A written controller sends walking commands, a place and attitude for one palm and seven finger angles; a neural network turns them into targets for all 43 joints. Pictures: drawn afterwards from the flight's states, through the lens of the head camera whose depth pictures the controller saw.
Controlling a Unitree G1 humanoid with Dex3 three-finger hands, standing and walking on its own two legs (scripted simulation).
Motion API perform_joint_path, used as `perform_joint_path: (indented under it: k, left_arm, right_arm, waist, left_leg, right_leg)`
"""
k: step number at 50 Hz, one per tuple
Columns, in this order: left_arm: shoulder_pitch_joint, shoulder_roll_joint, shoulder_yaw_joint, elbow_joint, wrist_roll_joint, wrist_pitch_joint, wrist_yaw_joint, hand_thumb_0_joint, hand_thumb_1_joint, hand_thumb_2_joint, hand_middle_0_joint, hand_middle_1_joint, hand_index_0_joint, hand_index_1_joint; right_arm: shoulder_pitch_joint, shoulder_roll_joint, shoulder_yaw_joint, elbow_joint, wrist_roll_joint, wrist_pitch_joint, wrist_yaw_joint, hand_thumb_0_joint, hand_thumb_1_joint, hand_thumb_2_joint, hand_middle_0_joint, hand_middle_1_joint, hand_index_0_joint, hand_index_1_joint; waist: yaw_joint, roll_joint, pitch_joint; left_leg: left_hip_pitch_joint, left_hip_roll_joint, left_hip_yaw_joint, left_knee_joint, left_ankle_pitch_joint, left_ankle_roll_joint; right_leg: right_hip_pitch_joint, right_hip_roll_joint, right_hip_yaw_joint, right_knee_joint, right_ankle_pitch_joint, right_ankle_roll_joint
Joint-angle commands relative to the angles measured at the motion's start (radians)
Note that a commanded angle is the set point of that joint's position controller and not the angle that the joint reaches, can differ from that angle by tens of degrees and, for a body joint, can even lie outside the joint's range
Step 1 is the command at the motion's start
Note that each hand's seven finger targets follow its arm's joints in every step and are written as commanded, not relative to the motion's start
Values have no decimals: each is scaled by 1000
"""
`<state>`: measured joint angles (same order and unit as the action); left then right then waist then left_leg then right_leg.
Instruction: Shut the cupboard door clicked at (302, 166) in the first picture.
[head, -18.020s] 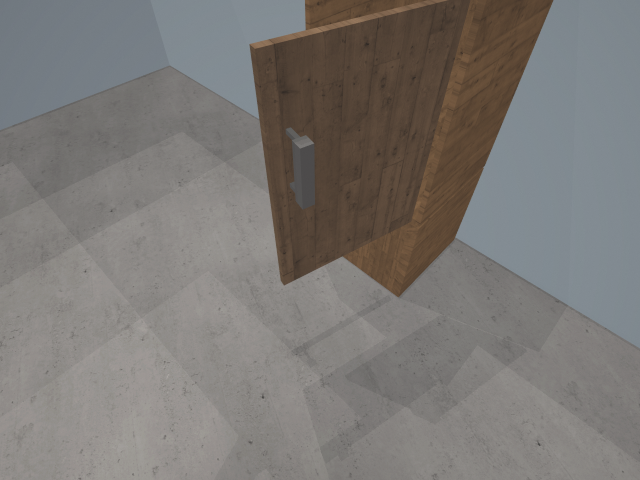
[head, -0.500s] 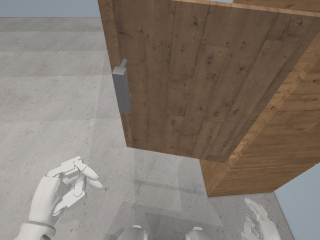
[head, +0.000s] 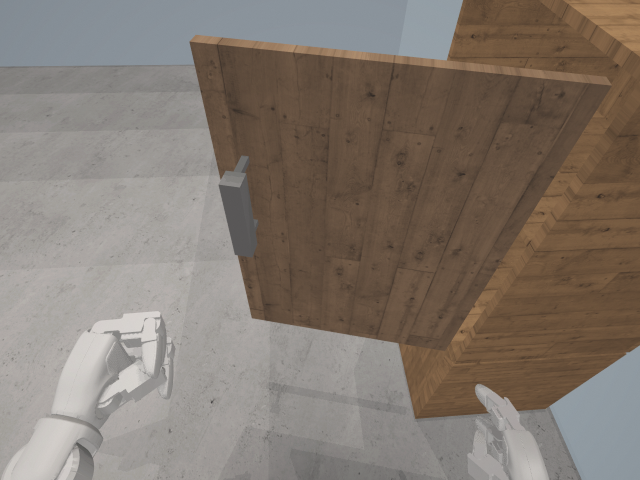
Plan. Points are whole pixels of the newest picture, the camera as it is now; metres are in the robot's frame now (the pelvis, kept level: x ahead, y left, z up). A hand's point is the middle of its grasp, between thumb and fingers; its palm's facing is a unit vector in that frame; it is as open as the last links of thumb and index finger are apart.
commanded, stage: raise the hand and make a fist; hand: left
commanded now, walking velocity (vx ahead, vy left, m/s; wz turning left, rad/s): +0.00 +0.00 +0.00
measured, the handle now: (244, 206) +0.45 +0.14 +0.09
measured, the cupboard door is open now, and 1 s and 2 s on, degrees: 76 76 76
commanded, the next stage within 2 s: bring the fist close to the handle in 0.44 s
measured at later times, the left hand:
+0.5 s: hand (169, 364) +0.22 +0.18 +0.08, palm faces -0.08 -0.99 -0.06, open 3.1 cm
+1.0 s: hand (198, 318) +0.27 +0.16 +0.09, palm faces -0.08 -1.00 -0.05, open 3.1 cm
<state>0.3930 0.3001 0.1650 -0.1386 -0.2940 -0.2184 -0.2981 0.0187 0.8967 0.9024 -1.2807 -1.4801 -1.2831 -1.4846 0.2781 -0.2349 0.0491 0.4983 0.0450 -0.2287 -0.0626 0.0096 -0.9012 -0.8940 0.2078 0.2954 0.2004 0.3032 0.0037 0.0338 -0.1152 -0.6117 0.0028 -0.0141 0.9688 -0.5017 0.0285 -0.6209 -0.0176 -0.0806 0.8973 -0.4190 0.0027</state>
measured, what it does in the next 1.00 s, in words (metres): stands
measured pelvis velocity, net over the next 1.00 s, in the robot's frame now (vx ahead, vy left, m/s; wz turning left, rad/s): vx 0.00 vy -0.01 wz -0.01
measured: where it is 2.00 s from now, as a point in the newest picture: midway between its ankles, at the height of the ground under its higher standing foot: outside the picture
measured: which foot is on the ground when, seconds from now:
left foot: down 0.00-1.00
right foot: down 0.00-1.00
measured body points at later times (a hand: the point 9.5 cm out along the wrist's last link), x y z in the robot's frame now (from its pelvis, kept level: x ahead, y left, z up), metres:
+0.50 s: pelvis +0.00 -0.01 +0.01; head +0.02 -0.01 +0.46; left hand +0.22 +0.23 +0.09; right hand +0.17 -0.25 -0.06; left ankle -0.01 +0.10 -0.69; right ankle +0.02 -0.13 -0.69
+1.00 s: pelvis +0.00 -0.01 +0.01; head +0.03 -0.01 +0.46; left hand +0.27 +0.21 +0.09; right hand +0.15 -0.25 -0.07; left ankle -0.01 +0.10 -0.69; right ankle +0.02 -0.13 -0.69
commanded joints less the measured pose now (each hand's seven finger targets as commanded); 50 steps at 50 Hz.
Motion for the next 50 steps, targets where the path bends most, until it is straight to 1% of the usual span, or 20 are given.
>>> perform_joint_path:
  k: [1,5,9,12,14,16,20,22,24,28,29,32,36,40,41,42,44,46,49,50]
  left_arm:
    - [-138,108,92,-168,-40,-82,11,0,900,900,-1300,-1500,-1300,-1500]
    - [-80,65,25,-56,-21,-10,-37,0,900,900,-1300,-1500,-1300,-1500]
    - [-96,150,114,-118,-33,-5,-36,0,900,900,-1300,-1500,-1300,-1500]
    - [-144,169,157,-225,-40,-75,-2,0,900,900,-1300,-1500,-1300,-1500]
    - [-160,186,175,-244,-36,-118,29,0,900,900,-1300,-1500,-1300,-1500]
    - [-143,132,130,-197,-26,-137,35,0,900,900,-1300,-1500,-1300,-1500]
    - [-97,82,51,-100,-9,-90,-8,0,900,900,-1300,-1500,-1300,-1500]
    - [-87,89,44,-95,-8,-54,-29,0,900,900,-1300,-1500,-1300,-1500]
    - [-92,129,84,-112,-13,-36,-32,0,900,900,-1300,-1500,-1300,-1500]
    - [-186,132,106,-203,-30,-79,-1,0,900,900,-1300,-1500,-1300,-1500]
    - [-228,159,129,-212,-31,-95,16,0,900,900,-1300,-1500,-1300,-1500]
    - [-244,91,69,-162,-20,-120,31,0,900,900,-1300,-1500,-1300,-1500]
    - [-254,61,-3,-90,17,-75,17,0,900,900,-1300,-1500,-1300,-1500]
    - [-303,87,9,-56,32,-17,20,0,900,900,-1300,-1500,-1300,-1500]
    - [-332,124,50,-67,31,-17,29,0,900,900,-1300,-1500,-1300,-1500]
    - [-346,112,54,-88,22,-22,38,0,900,900,-1300,-1500,-1300,-1500]
    - [-362,150,106,-97,11,-38,62,0,900,900,-1300,-1500,-1300,-1500]
    - [-435,130,97,-99,9,-61,79,0,900,900,-1300,-1500,-1300,-1500]
    - [-423,97,65,-33,16,-77,79,0,900,900,-1300,-1500,-1300,-1500]
    - [-410,73,40,-7,22,-73,72,0,900,900,-1300,-1500,-1300,-1500]
  right_arm:
    - [-61,-132,-57,-134,10,-67,-7,0,-900,-900,200,300,200,300]
    - [-58,-147,-64,-137,19,-77,-10,0,-900,-900,200,300,200,300]
    - [-71,-152,-73,-147,11,-83,-16,0,-900,-900,200,300,200,300]
    - [-65,-134,-68,-148,4,-90,-13,0,-900,-900,200,300,200,300]
    - [-62,-130,-67,-128,-3,-93,-10,0,-900,-900,200,300,200,300]
    - [-59,-126,-64,-116,0,-93,-3,0,-900,-900,200,300,200,300]
    - [-59,-143,-71,-115,10,-88,-1,0,-900,-900,200,300,200,300]
    - [-61,-148,-75,-128,14,-88,-6,0,-900,-900,200,300,200,300]
    - [-67,-150,-76,-130,11,-87,-10,0,-900,-900,200,300,200,300]
    - [-75,-141,-64,-137,2,-89,-16,0,-900,-900,200,300,200,300]
    - [-78,-140,-62,-124,-2,-89,-19,0,-900,-900,200,300,200,300]
    - [-65,-137,-58,-111,0,-94,-14,0,-900,-900,200,300,200,300]
    - [-51,-148,-63,-106,4,-88,-10,0,-900,-900,200,300,200,300]
    - [-50,-153,-64,-118,4,-66,-13,0,-900,-900,200,300,200,300]
    - [-54,-155,-65,-118,3,-61,-15,0,-900,-900,200,300,200,300]
    - [-62,-147,-63,-125,0,-60,-15,0,-900,-900,200,300,200,300]
    - [-67,-143,-59,-123,-6,-54,-15,0,-900,-900,200,300,200,300]
    - [-67,-135,-57,-113,-6,-51,-14,0,-900,-900,200,300,200,300]
    - [-59,-138,-59,-98,-6,-50,-8,0,-900,-900,200,300,200,300]
    - [-53,-137,-63,-96,-3,-49,-5,0,-900,-900,200,300,200,300]
  waist:
    - [-13,33,-98]
    - [-23,-29,-60]
    - [2,-66,-118]
    - [16,7,-194]
    - [11,25,-173]
    - [-3,52,-133]
    - [-22,31,-85]
    - [-21,6,-89]
    - [-13,-8,-112]
    - [-13,-10,-130]
    - [-14,-3,-119]
    - [-29,16,-96]
    - [-38,28,-99]
    - [-34,-23,-110]
    - [-25,-7,-134]
    - [-18,-15,-155]
    - [-4,-12,-170]
    - [-15,7,-184]
    - [-22,-13,-155]
    - [-26,8,-156]
  left_leg:
    - [55,-3,-37,-198,285,-19]
    - [34,-5,-28,-211,234,-8]
    - [35,-12,-21,-202,272,-6]
    - [87,-12,-19,-205,342,-10]
    - [88,-8,-23,-198,354,-14]
    - [88,-7,-21,-204,333,-18]
    - [62,-7,-17,-208,253,-12]
    - [58,-8,-16,-211,240,-8]
    - [62,-9,-18,-207,258,-6]
    - [85,-7,-29,-216,268,-9]
    - [81,-5,-29,-208,264,-9]
    - [94,-2,-33,-213,237,-14]
    - [92,-2,-33,-217,230,-13]
    - [74,-4,-30,-225,232,-9]
    - [80,-4,-28,-227,245,-12]
    - [89,-7,-26,-228,260,-11]
    - [88,-7,-22,-227,282,-13]
    - [104,-7,-18,-226,298,-16]
    - [93,-4,-16,-224,305,-17]
    - [103,-4,-11,-223,310,-18]
  right_leg:
    - [131,22,11,-123,207,-25]
    - [136,9,29,-174,157,-19]
    - [202,-3,54,-181,187,-17]
    - [224,4,39,-144,268,-19]
    - [207,9,35,-133,277,-22]
    - [169,11,24,-131,251,-23]
    - [137,7,33,-163,171,-20]
    - [144,3,39,-178,159,-16]
    - [171,1,46,-180,177,-16]
    - [163,8,26,-158,178,-15]
    - [162,10,34,-157,170,-17]
    - [110,15,19,-147,140,-17]
    - [105,7,22,-151,140,-18]
    - [136,2,26,-163,144,-15]
    - [145,1,27,-156,153,-16]
    - [161,0,28,-155,169,-15]
    - [187,2,32,-153,187,-18]
    - [184,2,31,-147,208,-17]
    - [170,5,30,-148,219,-18]
    - [161,5,30,-149,227,-18]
